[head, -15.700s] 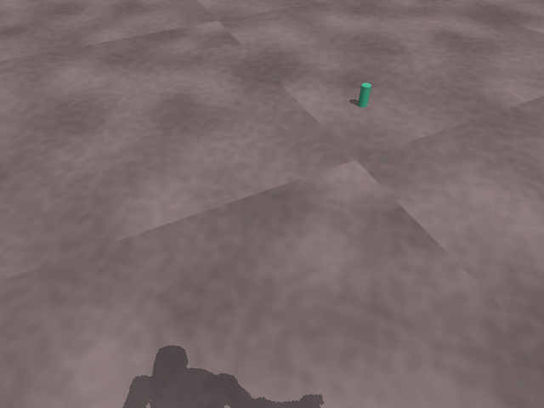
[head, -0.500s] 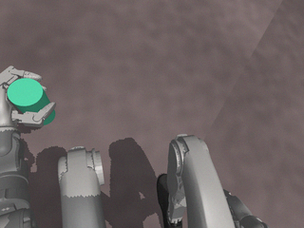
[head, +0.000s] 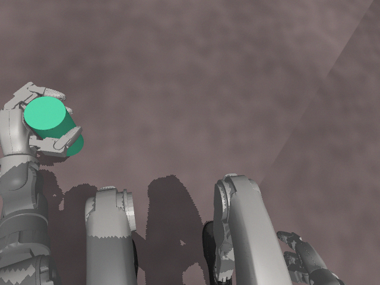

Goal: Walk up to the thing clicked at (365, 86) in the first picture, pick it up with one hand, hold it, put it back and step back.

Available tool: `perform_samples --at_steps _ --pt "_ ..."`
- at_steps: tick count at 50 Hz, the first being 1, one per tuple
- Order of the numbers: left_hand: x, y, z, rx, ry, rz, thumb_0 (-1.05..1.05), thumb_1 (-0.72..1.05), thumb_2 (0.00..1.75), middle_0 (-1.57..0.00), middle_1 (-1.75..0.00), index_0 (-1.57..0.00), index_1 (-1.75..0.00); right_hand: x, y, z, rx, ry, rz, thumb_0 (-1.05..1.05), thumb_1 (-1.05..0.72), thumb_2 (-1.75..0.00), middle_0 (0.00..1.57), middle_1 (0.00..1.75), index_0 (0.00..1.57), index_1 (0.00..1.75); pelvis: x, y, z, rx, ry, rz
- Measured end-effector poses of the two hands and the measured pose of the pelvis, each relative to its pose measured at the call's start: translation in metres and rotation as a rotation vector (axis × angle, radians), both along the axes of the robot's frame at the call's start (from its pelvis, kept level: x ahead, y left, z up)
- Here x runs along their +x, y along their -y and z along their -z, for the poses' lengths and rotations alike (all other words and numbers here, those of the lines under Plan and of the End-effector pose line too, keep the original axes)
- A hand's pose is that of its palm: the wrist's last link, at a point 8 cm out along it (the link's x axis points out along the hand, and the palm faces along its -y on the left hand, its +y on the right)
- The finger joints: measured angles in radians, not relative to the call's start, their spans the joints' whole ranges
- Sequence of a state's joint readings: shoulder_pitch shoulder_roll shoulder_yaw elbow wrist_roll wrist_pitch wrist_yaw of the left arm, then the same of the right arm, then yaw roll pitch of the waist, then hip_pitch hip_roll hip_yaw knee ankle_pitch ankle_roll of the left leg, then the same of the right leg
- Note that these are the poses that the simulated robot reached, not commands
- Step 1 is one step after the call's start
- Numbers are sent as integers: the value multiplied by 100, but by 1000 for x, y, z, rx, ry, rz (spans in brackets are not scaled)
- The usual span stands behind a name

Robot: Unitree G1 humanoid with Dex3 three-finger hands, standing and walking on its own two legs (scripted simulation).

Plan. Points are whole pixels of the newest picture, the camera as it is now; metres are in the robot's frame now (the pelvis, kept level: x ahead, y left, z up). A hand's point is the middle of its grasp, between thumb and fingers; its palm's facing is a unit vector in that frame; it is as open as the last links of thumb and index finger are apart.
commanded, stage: settle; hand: left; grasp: from the side
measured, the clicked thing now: (58, 130) +0.44 +0.25 -0.08
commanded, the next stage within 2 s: lift in 0.38 s
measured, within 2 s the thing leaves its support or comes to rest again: neither
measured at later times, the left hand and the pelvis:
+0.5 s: hand (56, 116) +0.45 +0.24 -0.02, palm faces +0.13 -0.99 -0.07, open 8.9 cm; pelvis +0.00 +0.00 +0.01, yaw +1 degrees
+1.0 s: hand (41, 112) +0.42 +0.23 +0.05, palm faces +0.10 -0.99 -0.06, open 8.9 cm; pelvis +0.00 +0.00 +0.06, yaw +2 degrees
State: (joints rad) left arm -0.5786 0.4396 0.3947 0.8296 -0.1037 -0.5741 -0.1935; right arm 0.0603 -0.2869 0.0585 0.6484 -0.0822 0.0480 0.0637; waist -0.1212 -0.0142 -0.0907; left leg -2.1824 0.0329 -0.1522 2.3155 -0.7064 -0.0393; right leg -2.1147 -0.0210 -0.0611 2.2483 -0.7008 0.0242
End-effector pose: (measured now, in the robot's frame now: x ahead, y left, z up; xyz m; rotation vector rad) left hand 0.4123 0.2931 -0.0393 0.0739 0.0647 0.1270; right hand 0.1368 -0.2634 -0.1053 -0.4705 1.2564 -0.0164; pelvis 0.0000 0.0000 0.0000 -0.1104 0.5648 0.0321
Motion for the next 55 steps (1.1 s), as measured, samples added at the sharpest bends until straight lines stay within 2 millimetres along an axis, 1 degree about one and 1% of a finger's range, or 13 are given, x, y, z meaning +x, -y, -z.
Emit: perform_samples --at_steps 12,27,34,39,43,49,55 --pt "4 1 -13 -4 -3 -5 0 -27 113 -77 -108 -78 -110 -7 -4 -3 24 -6 12 0 -90 -90 20 30 20 30 -1 0 -8 10 -4 -7" --pt "7 8 -22 -4 -5 -7 0 -28 113 -77 -108 -78 -110 -19 0 -6 27 -23 41 0 -90 -90 20 30 20 30 -1 2 -13 23 -9 -10" --pt "6 10 -33 -9 6 3 0 -28 114 -77 -108 -78 -110 -20 2 -8 33 -19 58 0 -92 -90 20 30 20 30 -1 3 -18 31 -11 -12" --pt "2 11 -47 -12 11 11 0 -29 114 -77 -108 -78 -110 -17 3 -15 37 5 72 0 -93 -90 20 30 20 30 0 4 -25 34 -11 -14" --pt "-4 11 -61 -19 11 8 0 -29 114 -77 -108 -78 -110 -12 1 -25 44 33 82 0 -93 -90 20 30 20 30 0 3 -36 37 -13 -15" --pt "-15 12 -86 -16 -2 20 0 -29 115 -77 -108 -78 -110 0 -4 -48 56 85 88 0 -93 -90 20 30 20 30 1 2 -58 38 -17 -17" --pt "-26 13 -121 -11 1 10 0 -29 115 -77 -108 -78 -110 16 -10 -77 68 132 90 0 -92 -90 20 30 20 30 4 2 -86 40 -16 -24"
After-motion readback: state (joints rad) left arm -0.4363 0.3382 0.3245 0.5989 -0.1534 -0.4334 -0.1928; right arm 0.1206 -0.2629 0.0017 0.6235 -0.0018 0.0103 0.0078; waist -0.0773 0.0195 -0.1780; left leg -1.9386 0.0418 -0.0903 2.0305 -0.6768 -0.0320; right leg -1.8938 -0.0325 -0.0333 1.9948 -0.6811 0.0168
